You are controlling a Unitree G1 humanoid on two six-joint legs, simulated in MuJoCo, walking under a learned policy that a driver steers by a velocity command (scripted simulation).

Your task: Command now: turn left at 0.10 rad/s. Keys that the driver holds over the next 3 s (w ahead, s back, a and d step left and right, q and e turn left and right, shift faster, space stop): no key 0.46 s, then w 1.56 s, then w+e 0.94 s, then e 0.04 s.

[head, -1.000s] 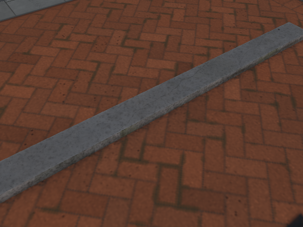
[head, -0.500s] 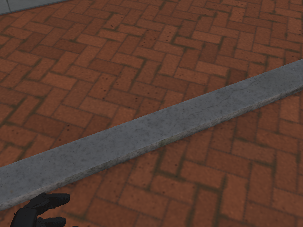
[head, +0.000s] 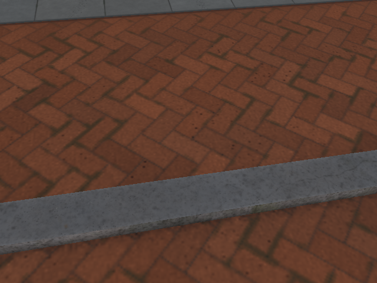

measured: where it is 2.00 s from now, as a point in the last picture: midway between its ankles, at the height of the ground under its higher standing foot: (216, 221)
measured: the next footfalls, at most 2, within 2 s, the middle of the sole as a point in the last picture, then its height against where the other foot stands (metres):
left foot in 1.22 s outside the picture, level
right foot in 1.56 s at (250, 240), level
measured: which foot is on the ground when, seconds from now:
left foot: down 0.00-0.72, up 0.74-1.00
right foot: down 0.00-1.00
